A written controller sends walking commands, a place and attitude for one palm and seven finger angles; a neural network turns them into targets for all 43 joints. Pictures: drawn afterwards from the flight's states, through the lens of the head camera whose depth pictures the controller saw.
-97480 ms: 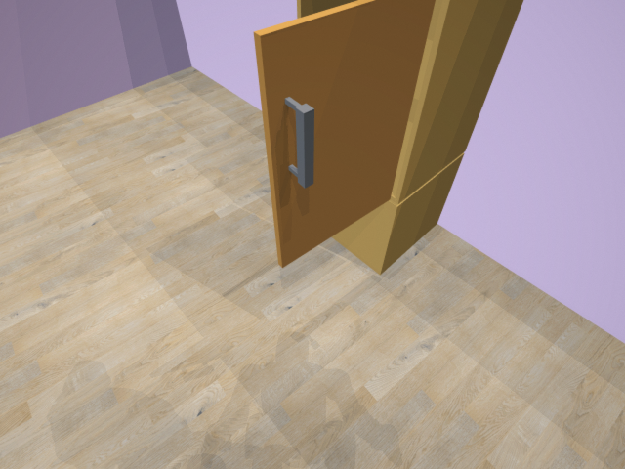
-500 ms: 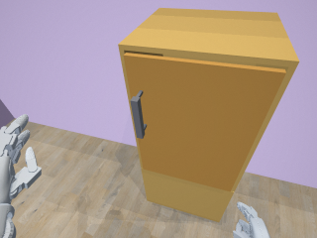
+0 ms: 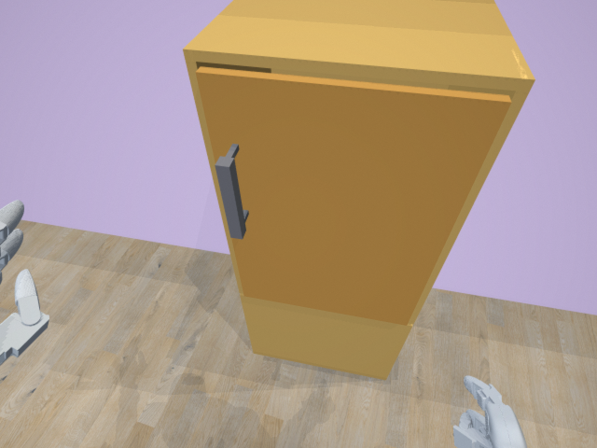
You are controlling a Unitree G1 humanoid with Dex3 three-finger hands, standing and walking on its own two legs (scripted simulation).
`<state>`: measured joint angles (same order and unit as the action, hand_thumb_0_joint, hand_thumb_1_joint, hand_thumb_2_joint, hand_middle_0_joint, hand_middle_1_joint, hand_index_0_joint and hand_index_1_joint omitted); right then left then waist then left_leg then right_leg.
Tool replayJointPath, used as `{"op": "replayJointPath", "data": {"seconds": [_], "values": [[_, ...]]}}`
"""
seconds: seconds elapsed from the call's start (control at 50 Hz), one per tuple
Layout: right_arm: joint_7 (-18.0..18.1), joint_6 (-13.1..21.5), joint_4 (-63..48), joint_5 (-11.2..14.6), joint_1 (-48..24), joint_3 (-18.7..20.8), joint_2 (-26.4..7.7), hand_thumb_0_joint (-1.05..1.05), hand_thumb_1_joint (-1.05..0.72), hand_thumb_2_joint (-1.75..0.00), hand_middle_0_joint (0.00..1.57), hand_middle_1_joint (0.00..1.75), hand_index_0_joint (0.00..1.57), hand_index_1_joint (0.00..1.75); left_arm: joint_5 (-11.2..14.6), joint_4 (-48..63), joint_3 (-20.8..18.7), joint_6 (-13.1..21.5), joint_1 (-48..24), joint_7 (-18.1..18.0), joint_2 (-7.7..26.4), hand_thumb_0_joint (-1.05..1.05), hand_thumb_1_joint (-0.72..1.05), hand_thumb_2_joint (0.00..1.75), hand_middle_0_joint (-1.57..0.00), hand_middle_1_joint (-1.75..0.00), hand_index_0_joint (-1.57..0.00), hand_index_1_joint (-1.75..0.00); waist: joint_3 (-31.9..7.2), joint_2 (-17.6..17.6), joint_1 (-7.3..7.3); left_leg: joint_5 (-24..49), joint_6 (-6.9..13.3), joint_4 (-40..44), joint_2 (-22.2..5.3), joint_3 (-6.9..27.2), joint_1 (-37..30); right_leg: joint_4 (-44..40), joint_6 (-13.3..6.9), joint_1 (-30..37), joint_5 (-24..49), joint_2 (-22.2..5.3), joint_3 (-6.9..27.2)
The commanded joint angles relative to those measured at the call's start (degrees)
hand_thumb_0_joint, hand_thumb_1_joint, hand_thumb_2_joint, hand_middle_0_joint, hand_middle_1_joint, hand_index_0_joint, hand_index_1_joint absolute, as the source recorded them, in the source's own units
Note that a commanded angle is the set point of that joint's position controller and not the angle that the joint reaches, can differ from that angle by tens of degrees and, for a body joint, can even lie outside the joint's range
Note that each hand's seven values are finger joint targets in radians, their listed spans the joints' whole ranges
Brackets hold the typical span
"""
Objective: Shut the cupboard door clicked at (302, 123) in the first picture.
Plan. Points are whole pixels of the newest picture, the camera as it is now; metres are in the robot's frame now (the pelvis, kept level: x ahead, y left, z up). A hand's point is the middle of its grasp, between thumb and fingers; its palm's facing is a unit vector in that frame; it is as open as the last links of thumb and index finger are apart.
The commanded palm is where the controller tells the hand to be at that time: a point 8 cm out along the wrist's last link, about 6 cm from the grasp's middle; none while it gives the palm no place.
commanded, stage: step back with the hand held close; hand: left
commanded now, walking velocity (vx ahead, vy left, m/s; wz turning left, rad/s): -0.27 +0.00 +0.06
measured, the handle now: (236, 193) +0.50 +0.14 +0.05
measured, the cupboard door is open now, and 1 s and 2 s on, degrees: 0 0 0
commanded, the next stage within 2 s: stop stepping back and stand still in 1.10 s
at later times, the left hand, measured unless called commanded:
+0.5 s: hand out of the picture +0.10 +0.29 +0.16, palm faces +0.45 -0.78 -0.44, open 7.4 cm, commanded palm +0.03 +0.33 +0.18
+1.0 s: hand out of the picture -0.02 +0.28 +0.18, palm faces +0.41 -0.79 -0.45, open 7.4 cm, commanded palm -0.10 +0.31 +0.18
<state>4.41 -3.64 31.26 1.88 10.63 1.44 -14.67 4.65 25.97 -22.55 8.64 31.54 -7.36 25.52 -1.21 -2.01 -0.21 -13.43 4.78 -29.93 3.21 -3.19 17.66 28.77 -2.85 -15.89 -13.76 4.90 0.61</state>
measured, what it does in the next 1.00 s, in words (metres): walks backwards: right foot, then right foot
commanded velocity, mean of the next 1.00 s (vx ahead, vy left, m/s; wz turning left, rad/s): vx -0.36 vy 0.00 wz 0.01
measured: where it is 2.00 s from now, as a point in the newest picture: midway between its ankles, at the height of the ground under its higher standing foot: outside the picture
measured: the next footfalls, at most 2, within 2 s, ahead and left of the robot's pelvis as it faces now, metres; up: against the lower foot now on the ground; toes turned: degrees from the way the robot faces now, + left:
right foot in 0.30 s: -0.02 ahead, -0.10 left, +0.00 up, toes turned +9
right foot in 0.64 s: -0.18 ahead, -0.12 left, +0.00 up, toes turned +4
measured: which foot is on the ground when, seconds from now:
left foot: down 0.00-0.98, up 1.00-1.00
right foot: down 0.00-0.20, up 0.22-0.28, down 0.30-0.46, up 0.48-0.62, down 0.64-1.00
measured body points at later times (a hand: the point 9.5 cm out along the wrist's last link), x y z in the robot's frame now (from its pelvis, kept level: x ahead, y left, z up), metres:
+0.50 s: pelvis -0.09 +0.02 -0.01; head -0.07 +0.05 +0.44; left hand +0.07 +0.33 +0.18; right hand +0.10 -0.20 -0.09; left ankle +0.03 +0.06 -0.73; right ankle -0.07 -0.11 -0.73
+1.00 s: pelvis -0.22 +0.00 -0.01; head -0.22 +0.04 +0.44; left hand -0.05 +0.32 +0.20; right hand -0.04 -0.24 -0.07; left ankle +0.00 +0.07 -0.72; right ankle -0.22 -0.13 -0.73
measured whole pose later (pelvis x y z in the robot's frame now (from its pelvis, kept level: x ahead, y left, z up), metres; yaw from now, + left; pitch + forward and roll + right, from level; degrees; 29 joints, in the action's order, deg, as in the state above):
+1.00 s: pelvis -0.22 +0.00 -0.01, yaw +3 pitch +0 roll -6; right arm 3.2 3.1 33.4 -0.3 10.6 2.0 -11.7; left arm 5.0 29.4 -27.8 13.9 28.6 -5.9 29.7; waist 0.1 -1.4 -2.7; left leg -7.8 0.1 -26.9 -2.1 -1.7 33.6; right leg 32.6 -2.0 -14.7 -22.3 5.6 -2.9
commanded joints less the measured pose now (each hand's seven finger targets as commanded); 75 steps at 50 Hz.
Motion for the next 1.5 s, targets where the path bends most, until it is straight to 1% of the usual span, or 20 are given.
{"op": "replayJointPath", "data": {"seconds": [0.0,0.18,0.28,0.42,0.56,0.66,0.7,0.76,0.82,0.88,0.94,1.0,1.08,1.12,1.16,1.22,1.28,1.38,1.44,1.48], "values": [[0.35,2.76,-9.59,-0.11,-5.58,2.05,-6.79,0.0,-0.9,-0.9,0.2,0.3,0.2,0.3,-0.21,12.43,-9.79,3.54,0.73,-2.24,11.36,0.0,0.9,0.9,-0.2,-0.3,-0.2,-0.3,-9.0,-0.63,0.68,11.74,-0.97,3.39,-8.81,10.48,0.61,-1.59,2.54,5.66,18.97,-10.48,10.33],[1.01,4.83,-9.91,-1.1,-4.09,1.72,-7.74,0.0,-0.9,-0.9,0.2,0.3,0.2,0.3,-2.85,11.73,-8.89,4.96,-5.51,-2.0,8.82,0.0,0.9,0.9,-0.2,-0.3,-0.2,-0.3,-0.25,-6.07,0.5,-28.93,2.94,19.78,-16.2,21.38,26.1,9.55,2.89,14.6,-1.69,-3.28,5.57],[0.69,5.88,-9.77,-1.21,-3.68,2.22,-7.46,0.0,-0.9,-0.9,0.2,0.3,0.2,0.3,-3.41,10.82,-8.41,5.35,-7.57,-1.07,7.99,0.0,0.9,0.9,-0.2,-0.3,-0.2,-0.3,-0.22,-1.57,0.29,-30.96,2.69,18.77,-16.11,20.81,27.64,11.07,2.42,15.19,-3.13,-2.36,5.04],[-0.48,8.72,-8.39,-1.74,-4.19,2.24,-6.94,0.0,-0.9,-0.9,0.2,0.3,0.2,0.3,-2.23,20.13,-9.19,8.55,-4.94,-0.61,8.89,0.0,0.9,0.9,-0.2,-0.3,-0.2,-0.3,-11.81,-6.3,0.59,-15.25,0.76,16.81,-16.13,19.34,9.7,10.6,2.62,9.38,-0.38,-1.66,4.41],[-1.03,9.49,-6.39,-2.35,-4.78,2.08,-5.81,0.0,-0.9,-0.9,0.2,0.3,0.2,0.3,-1.29,16.35,-11.33,8.38,-2.75,-0.46,9.48,0.0,0.9,0.9,-0.2,-0.3,-0.2,-0.3,-5.76,-6.34,0.61,-22.28,-1.74,19.86,-16.57,16.51,14.9,5.45,1.4,9.11,-11.23,-0.21,-0.1],[-1.5,9.65,-3.13,-1.84,-3.31,2.0,-3.91,0.0,-0.9,-0.9,0.2,0.3,0.2,0.3,0.0,14.27,-9.3,10.05,-6.13,-0.79,10.12,0.0,0.9,0.9,-0.2,-0.3,-0.2,-0.3,-9.69,4.75,-0.37,0.77,-7.05,-1.96,-8.5,5.27,-9.48,-12.07,-3.09,-11.03,-4.16,-13.88,12.06],[-0.87,10.58,-3.01,-0.68,-3.65,2.58,-3.98,0.0,-0.9,-0.9,0.2,0.3,0.2,0.3,-0.44,17.44,-8.58,9.89,-8.09,-1.21,11.15,0.0,0.9,0.9,-0.2,-0.3,-0.2,-0.3,-14.21,8.62,-0.93,5.3,-5.93,-7.14,-5.83,3.06,-16.86,-8.8,-1.94,-13.37,9.15,-14.78,8.73],[-0.28,9.6,-5.34,-1.02,-5.91,1.95,-4.8,0.0,-0.9,-0.9,0.2,0.3,0.2,0.3,-0.58,18.84,-8.49,7.62,-6.03,-1.07,11.58,0.0,0.9,0.9,-0.2,-0.3,-0.2,-0.3,-12.88,-1.18,-0.89,22.56,-2.62,0.29,-9.31,6.23,-14.26,-2.04,4.86,-9.94,14.22,-7.29,3.13],[-0.45,10.15,-5.93,-0.67,-6.94,2.08,-5.62,0.0,-0.9,-0.9,0.2,0.3,0.2,0.3,-0.15,15.82,-10.23,9.06,-6.79,-0.49,11.72,0.0,0.9,0.9,-0.2,-0.3,-0.2,-0.3,-1.29,-8.57,-0.93,-7.22,-1.92,15.19,-14.26,12.55,3.18,1.2,4.18,-4.13,-12.17,-1.65,0.26],[-0.31,8.83,-6.12,-3.02,-6.4,2.77,-6.18,0.0,-0.9,-0.9,0.2,0.3,0.2,0.3,-0.08,13.07,-14.18,8.4,-2.6,0.0,12.85,0.0,0.9,0.9,-0.2,-0.3,-0.2,-0.3,-3.39,-16.19,0.9,-31.19,-6.31,28.74,-18.32,18.11,24.82,9.81,0.05,15.86,-16.39,3.12,-3.5],[-1.43,9.2,-6.05,-1.76,-4.47,3.01,-3.93,0.0,-0.9,-0.9,0.2,0.3,0.2,0.3,0.98,16.03,-12.7,9.49,0.02,0.19,12.5,0.0,0.9,0.9,-0.2,-0.3,-0.2,-0.3,-9.29,-4.46,1.19,-13.95,-8.23,6.85,-7.94,3.38,7.64,-5.18,-1.7,2.4,-16.75,-4.26,-0.28],[-2.01,9.12,-3.81,-2.19,-3.56,3.91,-4.27,0.0,-0.9,-0.9,0.2,0.3,0.2,0.3,-0.45,19.17,-13.17,8.53,0.23,-1.93,14.44,0.0,0.9,0.9,-0.2,-0.3,-0.2,-0.3,-6.74,14.57,1.06,-11.92,-9.26,-45.33,0.59,5.79,1.45,-23.64,-12.06,-26.4,-24.51,-28.4,24.53],[-0.03,8.05,-4.24,-2.41,-3.39,0.52,-3.28,0.0,-0.9,-0.9,0.2,0.3,0.2,0.3,-3.01,15.89,-6.19,6.44,-11.23,-1.85,9.89,0.0,0.9,0.9,-0.2,-0.3,-0.2,-0.3,5.5,5.13,-1.23,-13.94,-6.48,-12.65,-6.82,7.23,6.01,-7.77,-2.02,-16.86,-0.5,-14.72,4.58],[1.57,9.96,-1.59,-1.93,-4.51,0.58,-6.03,0.0,-0.9,-0.9,0.2,0.3,0.2,0.3,-2.83,16.19,-6.12,7.46,-18.06,-2.27,11.24,0.0,0.9,0.9,-0.2,-0.3,-0.2,-0.3,6.06,-11.34,-1.33,2.55,-6.66,15.98,-8.09,8.27,8.41,8.69,1.18,-5.22,9.91,-8.58,2.64],[1.13,12.52,-1.57,-3.38,-0.85,2.16,-4.81,0.0,-0.9,-0.9,0.2,0.3,0.2,0.3,-3.69,18.1,-7.27,9.09,-18.86,-2.99,11.01,0.0,0.9,0.9,-0.2,-0.3,-0.2,-0.3,-3.78,-18.86,-0.25,33.03,0.39,10.53,-23.19,19.91,1.71,23.65,2.7,-10.45,-15.03,-3.29,2.77],[-0.86,14.19,-3.42,-3.41,-0.47,2.9,-4.48,0.0,-0.9,-0.9,0.2,0.3,0.2,0.3,-0.44,24.0,-10.77,9.14,-4.07,-0.84,11.42,0.0,0.9,0.9,-0.2,-0.3,-0.2,-0.3,-17.62,-12.47,-0.02,14.86,0.59,11.71,-22.69,24.3,-7.3,35.83,3.84,-11.17,-17.39,-1.72,3.66],[-2.81,13.35,-5.04,-2.09,-3.09,2.6,-4.08,0.0,-0.9,-0.9,0.2,0.3,0.2,0.3,-0.54,30.28,-10.58,7.16,-0.87,-1.14,9.31,0.0,0.9,0.9,-0.2,-0.3,-0.2,-0.3,-12.87,-7.45,-0.13,-8.46,0.8,14.98,-18.27,18.0,-4.58,28.97,4.85,-9.22,-10.56,-1.99,0.26],[-1.7,11.12,-4.45,-2.92,-3.98,0.79,-3.32,0.0,-0.9,-0.9,0.2,0.3,0.2,0.3,-1.0,18.99,-10.65,2.6,5.87,-2.77,9.69,0.0,0.9,0.9,-0.2,-0.3,-0.2,-0.3,-5.42,-16.22,0.07,-30.06,-6.85,26.18,-12.51,10.66,10.85,6.71,1.76,10.56,-16.92,3.44,-10.67],[-0.76,9.5,-2.83,-2.7,-2.51,0.41,-2.87,0.0,-0.9,-0.9,0.2,0.3,0.2,0.3,-0.78,11.66,-10.53,1.01,3.49,-2.33,11.37,0.0,0.9,0.9,-0.2,-0.3,-0.2,-0.3,-4.04,-4.94,-0.23,-19.81,-8.32,10.66,-6.9,3.34,10.21,-11.76,-1.67,14.82,-13.02,-2.89,-6.25],[-0.82,7.44,-2.0,-2.54,-1.6,0.88,-3.04,0.0,-0.9,-0.9,0.2,0.3,0.2,0.3,-0.8,12.15,-11.18,0.85,-1.26,-2.47,13.24,0.0,0.9,0.9,-0.2,-0.3,-0.2,-0.3,-1.63,14.0,-0.14,-8.97,-5.79,-21.63,-3.49,2.49,14.82,-22.73,-8.55,4.11,-16.73,-22.84,19.29]]}}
